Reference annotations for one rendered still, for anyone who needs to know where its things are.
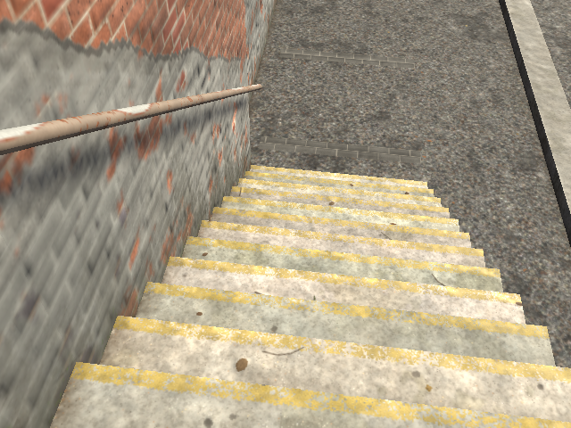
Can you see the stairs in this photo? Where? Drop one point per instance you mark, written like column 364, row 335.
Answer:
column 324, row 300

